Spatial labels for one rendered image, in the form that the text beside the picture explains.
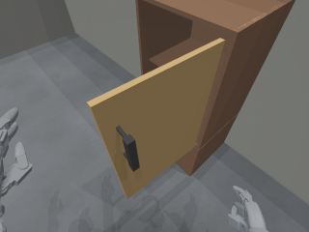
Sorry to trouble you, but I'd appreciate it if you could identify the left robot hand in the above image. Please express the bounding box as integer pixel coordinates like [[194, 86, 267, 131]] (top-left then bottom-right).
[[0, 107, 33, 201]]

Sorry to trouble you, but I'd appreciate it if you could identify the handle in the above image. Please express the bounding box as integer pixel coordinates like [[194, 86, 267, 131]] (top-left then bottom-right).
[[116, 126, 140, 172]]

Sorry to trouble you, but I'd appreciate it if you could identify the cupboard door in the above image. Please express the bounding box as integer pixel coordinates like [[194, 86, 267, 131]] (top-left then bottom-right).
[[87, 38, 225, 199]]

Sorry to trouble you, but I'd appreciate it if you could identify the right robot hand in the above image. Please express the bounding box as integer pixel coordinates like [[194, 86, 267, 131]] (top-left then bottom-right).
[[228, 186, 267, 232]]

